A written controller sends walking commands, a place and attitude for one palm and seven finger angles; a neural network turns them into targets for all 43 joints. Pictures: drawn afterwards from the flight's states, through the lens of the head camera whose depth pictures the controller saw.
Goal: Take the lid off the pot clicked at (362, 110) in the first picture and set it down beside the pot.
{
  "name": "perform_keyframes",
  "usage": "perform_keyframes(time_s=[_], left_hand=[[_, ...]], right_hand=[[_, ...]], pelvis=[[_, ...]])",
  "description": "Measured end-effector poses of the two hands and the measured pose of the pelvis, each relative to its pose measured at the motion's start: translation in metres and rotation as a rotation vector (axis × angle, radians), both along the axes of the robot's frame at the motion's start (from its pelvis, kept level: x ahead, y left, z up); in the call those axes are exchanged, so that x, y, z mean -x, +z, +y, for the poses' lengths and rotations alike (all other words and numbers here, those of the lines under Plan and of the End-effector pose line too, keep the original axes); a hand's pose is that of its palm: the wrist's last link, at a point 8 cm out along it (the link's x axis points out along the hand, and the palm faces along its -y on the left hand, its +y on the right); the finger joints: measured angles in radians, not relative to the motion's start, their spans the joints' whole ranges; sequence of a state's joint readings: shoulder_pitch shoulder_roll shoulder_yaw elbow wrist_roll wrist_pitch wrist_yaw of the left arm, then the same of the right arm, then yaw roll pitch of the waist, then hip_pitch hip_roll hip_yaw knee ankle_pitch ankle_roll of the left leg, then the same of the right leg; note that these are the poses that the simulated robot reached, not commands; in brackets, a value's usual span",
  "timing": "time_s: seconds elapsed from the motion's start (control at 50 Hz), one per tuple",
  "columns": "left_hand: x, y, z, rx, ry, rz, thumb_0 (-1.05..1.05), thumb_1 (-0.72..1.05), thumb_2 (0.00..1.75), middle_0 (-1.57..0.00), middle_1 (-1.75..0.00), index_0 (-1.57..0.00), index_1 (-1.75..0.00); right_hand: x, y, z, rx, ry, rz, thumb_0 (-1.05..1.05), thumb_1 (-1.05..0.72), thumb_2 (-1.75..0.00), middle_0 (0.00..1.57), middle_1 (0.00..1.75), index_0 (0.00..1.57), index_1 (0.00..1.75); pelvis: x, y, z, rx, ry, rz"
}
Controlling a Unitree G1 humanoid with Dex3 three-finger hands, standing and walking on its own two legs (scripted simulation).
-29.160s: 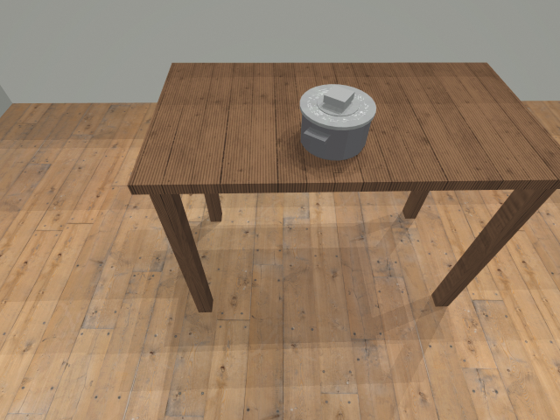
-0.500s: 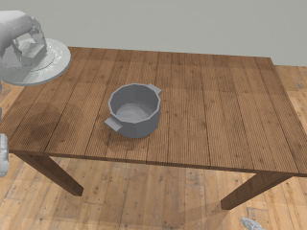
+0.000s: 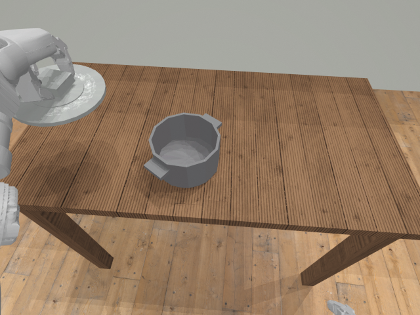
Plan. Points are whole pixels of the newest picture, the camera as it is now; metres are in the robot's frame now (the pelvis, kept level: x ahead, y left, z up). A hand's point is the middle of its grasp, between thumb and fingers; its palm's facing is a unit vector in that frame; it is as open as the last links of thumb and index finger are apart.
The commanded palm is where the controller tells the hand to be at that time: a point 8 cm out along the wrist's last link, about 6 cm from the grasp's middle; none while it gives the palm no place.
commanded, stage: lower the lid onto the table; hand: left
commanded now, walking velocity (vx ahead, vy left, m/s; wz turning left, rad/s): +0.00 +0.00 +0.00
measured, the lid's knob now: (53, 82) +0.49 +0.29 +0.18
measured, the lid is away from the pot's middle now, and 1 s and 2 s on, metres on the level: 0.23 0.22 0.23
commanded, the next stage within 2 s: none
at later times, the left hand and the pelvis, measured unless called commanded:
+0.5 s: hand (57, 92) +0.47 +0.27 +0.17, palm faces -0.34 -0.03 -0.94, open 8.5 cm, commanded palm +0.46 +0.27 +0.24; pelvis +0.01 +0.00 +0.00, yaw +0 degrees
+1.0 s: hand (60, 112) +0.46 +0.28 +0.13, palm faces -0.40 -0.05 -0.91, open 8.5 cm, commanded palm +0.47 +0.28 +0.20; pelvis +0.01 -0.01 +0.00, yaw -1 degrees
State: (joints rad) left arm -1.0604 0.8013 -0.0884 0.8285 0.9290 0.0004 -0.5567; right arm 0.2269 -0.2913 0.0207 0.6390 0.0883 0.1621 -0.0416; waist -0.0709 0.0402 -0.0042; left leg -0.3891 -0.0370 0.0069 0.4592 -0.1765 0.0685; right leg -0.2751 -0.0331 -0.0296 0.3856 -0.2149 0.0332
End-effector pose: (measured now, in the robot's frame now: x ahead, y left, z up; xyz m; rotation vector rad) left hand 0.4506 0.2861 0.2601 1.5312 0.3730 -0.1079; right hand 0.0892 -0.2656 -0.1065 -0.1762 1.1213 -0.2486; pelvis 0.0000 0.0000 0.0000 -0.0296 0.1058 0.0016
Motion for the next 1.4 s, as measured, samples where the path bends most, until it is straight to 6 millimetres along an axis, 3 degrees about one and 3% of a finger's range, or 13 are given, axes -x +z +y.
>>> perform_keyframes(time_s=[0.3,0.54,0.92,1.4], left_hand=[[-0.007,-0.020,-0.008,-0.021,-0.046,0.037,-0.04,0.15,0.95,-0.79,-0.96,-0.57,-0.81],[-0.015,-0.033,-0.013,0.000,-0.064,0.044,-0.04,0.15,0.95,-0.79,-0.96,-0.57,-0.81],[-0.008,-0.064,-0.007,0.020,-0.064,0.101,-0.03,0.15,0.95,-0.79,-0.96,-0.56,-0.81],[-0.015,-0.092,0.000,0.039,-0.103,0.118,-0.03,0.15,0.95,-0.79,-0.96,-0.56,-0.81]], right_hand=[[0.017,0.000,-0.008,0.024,-0.028,0.043,0.01,-0.90,-0.90,0.20,0.30,0.20,0.30],[0.012,-0.001,-0.008,0.014,-0.038,0.039,0.01,-0.90,-0.90,0.20,0.30,0.20,0.30],[0.002,-0.001,-0.015,0.026,-0.031,0.044,0.01,-0.90,-0.90,0.20,0.30,0.20,0.30],[0.028,-0.005,-0.014,0.047,-0.088,0.118,0.01,-0.90,-0.90,0.20,0.30,0.20,0.30]], pelvis=[[-0.002,0.000,0.001,0.002,-0.002,0.007],[-0.007,-0.001,-0.001,0.000,-0.009,0.018],[-0.008,-0.002,-0.007,0.000,-0.010,0.025],[-0.012,-0.005,-0.002,0.003,-0.023,0.055]])
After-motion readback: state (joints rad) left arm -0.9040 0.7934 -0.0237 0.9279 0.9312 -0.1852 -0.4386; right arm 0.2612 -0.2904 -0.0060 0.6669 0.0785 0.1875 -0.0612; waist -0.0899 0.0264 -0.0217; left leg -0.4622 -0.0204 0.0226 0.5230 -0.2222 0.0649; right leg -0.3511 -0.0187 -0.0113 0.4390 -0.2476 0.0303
